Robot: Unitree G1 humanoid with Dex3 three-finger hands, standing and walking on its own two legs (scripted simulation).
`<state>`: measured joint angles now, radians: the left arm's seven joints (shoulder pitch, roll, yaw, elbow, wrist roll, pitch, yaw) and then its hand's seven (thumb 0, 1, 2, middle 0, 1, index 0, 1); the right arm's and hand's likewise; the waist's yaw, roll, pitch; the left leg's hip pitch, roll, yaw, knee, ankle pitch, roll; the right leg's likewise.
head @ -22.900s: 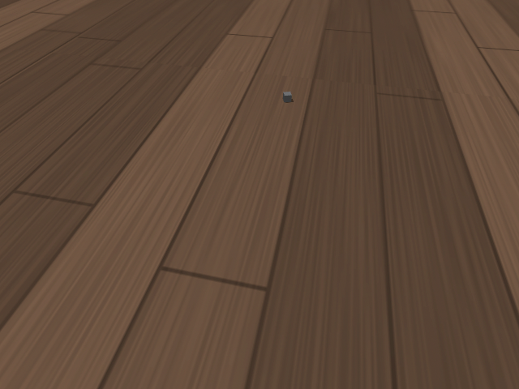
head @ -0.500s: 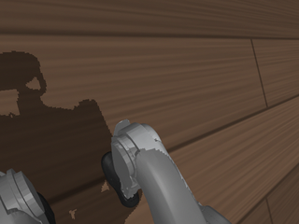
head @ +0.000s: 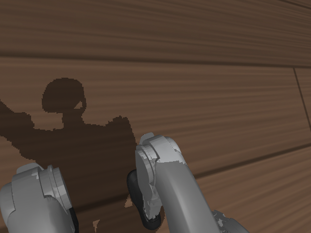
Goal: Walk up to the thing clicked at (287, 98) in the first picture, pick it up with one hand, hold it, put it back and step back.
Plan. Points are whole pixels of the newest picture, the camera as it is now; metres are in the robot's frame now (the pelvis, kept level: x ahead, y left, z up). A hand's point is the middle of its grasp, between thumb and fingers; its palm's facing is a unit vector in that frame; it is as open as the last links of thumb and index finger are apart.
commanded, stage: settle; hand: left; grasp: from above
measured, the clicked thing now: out of the picture +0.48 +0.35 -0.23
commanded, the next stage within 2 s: lift in 0.32 s
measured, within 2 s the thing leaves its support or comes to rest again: neither
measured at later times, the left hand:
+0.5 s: hand out of the picture +0.46 +0.34 -0.14, palm faces -0.39 -0.15 -0.91, open 8.2 cm
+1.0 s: hand out of the picture +0.39 +0.35 -0.02, palm faces -0.40 -0.17 -0.90, open 8.1 cm
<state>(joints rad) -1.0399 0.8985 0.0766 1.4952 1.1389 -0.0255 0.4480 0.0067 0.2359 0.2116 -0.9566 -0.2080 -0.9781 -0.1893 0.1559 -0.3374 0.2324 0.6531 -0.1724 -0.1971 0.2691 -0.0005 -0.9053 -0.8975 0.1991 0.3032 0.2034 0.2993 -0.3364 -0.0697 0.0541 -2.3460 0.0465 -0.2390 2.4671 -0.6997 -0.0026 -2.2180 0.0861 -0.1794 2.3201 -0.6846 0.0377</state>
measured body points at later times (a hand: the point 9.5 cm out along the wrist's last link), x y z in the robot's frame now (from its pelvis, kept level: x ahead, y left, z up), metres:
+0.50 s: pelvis +0.00 -0.01 +0.01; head +0.24 +0.08 +0.38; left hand +0.48 +0.35 -0.09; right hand +0.07 -0.26 -0.09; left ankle +0.06 +0.13 -0.29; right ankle +0.11 -0.11 -0.29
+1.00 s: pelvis -0.01 -0.01 +0.09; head +0.18 +0.07 +0.49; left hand +0.41 +0.36 +0.03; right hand +0.11 -0.26 -0.03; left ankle +0.06 +0.13 -0.29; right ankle +0.11 -0.11 -0.29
